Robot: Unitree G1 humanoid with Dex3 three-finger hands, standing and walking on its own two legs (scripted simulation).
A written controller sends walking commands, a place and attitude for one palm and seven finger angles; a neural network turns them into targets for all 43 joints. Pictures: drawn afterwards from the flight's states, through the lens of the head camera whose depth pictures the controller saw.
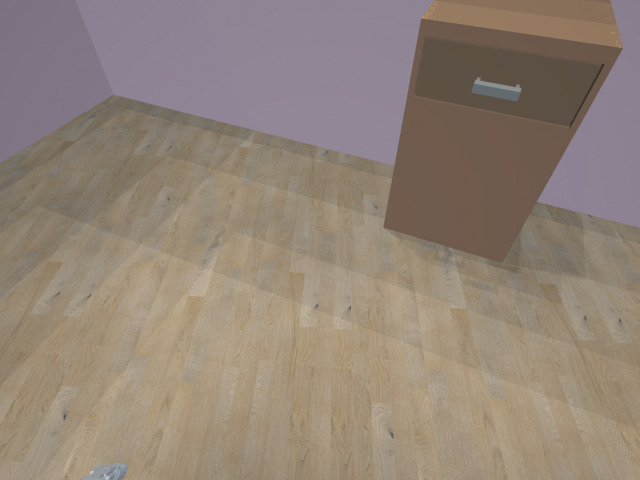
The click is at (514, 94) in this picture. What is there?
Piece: drawer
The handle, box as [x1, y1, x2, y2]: [471, 77, 520, 100]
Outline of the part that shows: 471,92 516,100 520,92 520,88 518,84 512,87 480,81 480,78 477,77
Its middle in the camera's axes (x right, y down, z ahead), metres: +0.51 -0.44 +1.12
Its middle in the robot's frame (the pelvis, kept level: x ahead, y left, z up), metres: +1.16 -0.45 -0.05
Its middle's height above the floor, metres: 0.72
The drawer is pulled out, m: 0.00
